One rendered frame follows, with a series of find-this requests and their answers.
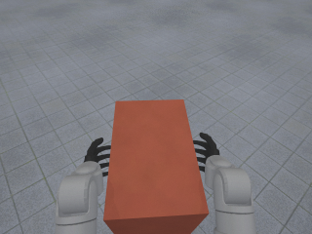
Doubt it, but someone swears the left robot hand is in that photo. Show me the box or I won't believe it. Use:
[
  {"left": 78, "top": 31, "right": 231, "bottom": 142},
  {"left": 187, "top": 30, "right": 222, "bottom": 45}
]
[{"left": 84, "top": 137, "right": 111, "bottom": 176}]

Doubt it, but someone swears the right robot hand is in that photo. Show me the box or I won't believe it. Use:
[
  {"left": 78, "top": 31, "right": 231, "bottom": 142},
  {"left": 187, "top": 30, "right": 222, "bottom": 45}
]
[{"left": 193, "top": 133, "right": 220, "bottom": 172}]

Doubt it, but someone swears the left robot forearm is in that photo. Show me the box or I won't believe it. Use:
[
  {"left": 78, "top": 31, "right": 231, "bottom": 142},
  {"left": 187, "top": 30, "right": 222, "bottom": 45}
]
[{"left": 55, "top": 161, "right": 104, "bottom": 234}]

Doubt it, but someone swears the right robot forearm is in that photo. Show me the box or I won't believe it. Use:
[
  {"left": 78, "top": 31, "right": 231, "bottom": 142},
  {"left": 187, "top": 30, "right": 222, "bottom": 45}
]
[{"left": 205, "top": 155, "right": 259, "bottom": 234}]

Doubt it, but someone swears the carton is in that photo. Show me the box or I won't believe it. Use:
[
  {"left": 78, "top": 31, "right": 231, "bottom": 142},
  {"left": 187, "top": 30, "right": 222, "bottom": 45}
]
[{"left": 103, "top": 99, "right": 209, "bottom": 234}]

